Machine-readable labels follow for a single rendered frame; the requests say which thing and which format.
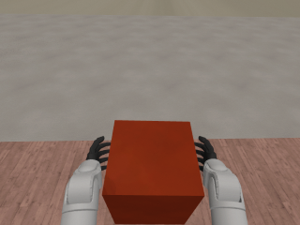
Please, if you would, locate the carton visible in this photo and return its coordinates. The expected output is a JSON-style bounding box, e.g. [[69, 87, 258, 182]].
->
[[102, 120, 205, 225]]

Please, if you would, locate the robot right forearm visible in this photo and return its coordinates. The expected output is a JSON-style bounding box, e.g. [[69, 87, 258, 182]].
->
[[202, 158, 248, 225]]

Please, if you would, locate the robot left hand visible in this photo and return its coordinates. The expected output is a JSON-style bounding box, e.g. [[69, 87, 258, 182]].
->
[[86, 136, 111, 171]]

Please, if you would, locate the robot right hand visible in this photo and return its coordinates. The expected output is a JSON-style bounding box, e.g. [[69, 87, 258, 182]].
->
[[194, 136, 217, 172]]

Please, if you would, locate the robot left forearm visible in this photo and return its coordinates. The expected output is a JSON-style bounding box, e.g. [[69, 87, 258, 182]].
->
[[60, 159, 102, 225]]

